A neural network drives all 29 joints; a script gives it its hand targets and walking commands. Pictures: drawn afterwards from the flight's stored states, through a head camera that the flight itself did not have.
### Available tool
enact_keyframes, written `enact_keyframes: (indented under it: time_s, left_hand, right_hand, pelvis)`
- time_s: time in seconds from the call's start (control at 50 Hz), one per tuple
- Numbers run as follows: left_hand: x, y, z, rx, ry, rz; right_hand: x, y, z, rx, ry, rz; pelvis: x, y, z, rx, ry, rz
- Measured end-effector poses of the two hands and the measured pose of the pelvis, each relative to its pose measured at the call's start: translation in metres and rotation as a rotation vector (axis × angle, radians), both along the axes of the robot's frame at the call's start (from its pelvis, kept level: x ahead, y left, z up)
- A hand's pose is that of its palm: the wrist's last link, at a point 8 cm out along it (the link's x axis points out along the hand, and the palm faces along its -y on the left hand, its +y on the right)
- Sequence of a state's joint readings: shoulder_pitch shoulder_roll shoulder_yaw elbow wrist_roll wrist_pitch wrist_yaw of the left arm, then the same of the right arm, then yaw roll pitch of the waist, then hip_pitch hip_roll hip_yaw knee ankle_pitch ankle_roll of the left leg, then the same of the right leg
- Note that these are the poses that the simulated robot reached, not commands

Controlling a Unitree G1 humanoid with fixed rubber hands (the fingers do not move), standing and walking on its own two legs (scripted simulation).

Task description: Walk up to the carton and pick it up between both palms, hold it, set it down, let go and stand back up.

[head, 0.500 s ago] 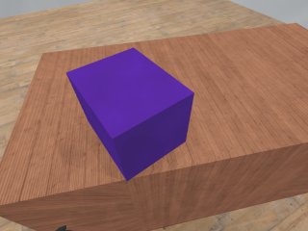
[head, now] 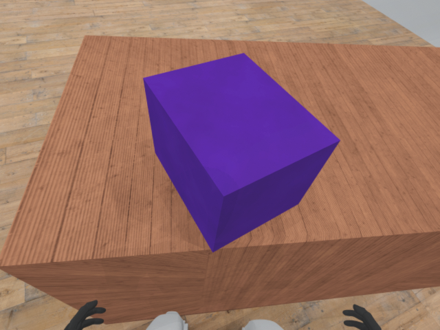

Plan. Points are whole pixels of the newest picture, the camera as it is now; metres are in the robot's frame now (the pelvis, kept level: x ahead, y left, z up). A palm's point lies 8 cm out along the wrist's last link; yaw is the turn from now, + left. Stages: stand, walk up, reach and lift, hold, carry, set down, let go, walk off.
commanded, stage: walk up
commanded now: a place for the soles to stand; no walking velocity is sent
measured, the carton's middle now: (229, 147) +0.42 -0.01 +0.08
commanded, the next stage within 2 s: reach and lift in 1.94 s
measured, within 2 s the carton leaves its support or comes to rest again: neither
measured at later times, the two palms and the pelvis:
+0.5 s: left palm out of the picture +0.05 +0.24 -0.10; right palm out of the picture +0.09 -0.29 -0.09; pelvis -0.02 -0.04 +0.00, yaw +7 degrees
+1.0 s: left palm out of the picture +0.03 +0.24 -0.10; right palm (354, 309) +0.17 -0.26 -0.08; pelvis +0.00 -0.03 +0.01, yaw +10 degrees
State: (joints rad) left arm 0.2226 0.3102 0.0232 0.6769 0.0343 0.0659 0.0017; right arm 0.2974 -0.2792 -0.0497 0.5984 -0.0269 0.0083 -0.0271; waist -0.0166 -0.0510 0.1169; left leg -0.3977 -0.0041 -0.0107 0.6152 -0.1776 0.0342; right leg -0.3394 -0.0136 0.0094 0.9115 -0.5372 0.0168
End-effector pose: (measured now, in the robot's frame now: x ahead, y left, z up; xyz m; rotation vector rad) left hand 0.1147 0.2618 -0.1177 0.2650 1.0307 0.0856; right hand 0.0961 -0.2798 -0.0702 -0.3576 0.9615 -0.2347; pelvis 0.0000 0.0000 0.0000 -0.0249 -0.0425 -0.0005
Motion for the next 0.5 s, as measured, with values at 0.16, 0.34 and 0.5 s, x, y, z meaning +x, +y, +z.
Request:
enact_keyframes:
  time_s: [0.16, 0.34, 0.5]
  left_hand:
    - [-0.034, -0.004, 0.007, 0.035, 0.006, 0.038]
    - [-0.077, -0.016, 0.031, 0.07, 0.007, 0.12]
    - [-0.069, -0.023, 0.021, 0.05, -0.021, 0.118]
  right_hand:
    - [-0.01, -0.028, -0.01, 0.005, -0.002, 0.014]
    - [-0.01, -0.022, -0.013, 0.084, 0.02, 0.086]
    - [-0.01, -0.011, -0.021, 0.097, 0.034, 0.114]
  pelvis:
    - [-0.018, -0.017, -0.005, 0.003, 0.007, 0.019]
    - [-0.016, -0.032, 0.009, 0.04, 0.029, 0.071]
    - [-0.016, -0.037, 0.002, 0.052, 0.016, 0.12]
